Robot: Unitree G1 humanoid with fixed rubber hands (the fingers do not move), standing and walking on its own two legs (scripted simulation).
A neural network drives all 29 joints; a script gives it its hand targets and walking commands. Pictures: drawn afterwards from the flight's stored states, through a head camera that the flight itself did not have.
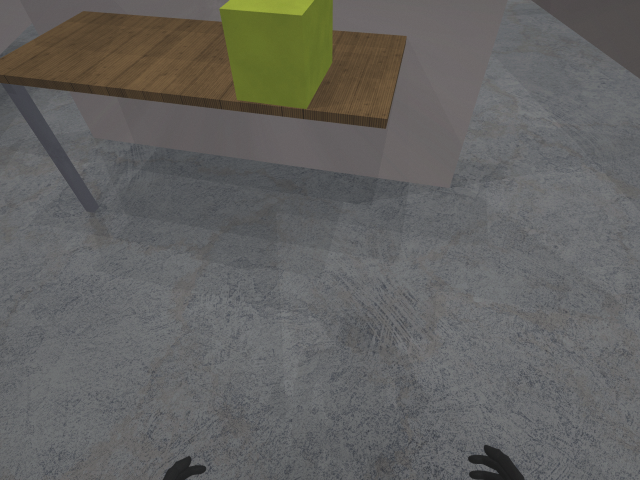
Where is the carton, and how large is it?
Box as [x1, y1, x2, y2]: [219, 0, 332, 108]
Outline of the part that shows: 229,0 219,9 237,99 306,108 331,63 332,0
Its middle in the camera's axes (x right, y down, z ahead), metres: -0.10 -0.56 +1.09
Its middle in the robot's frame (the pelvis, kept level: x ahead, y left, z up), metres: +1.20 +0.09 +0.02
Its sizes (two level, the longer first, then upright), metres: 0.293 0.209 0.238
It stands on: a table, 0.67 m high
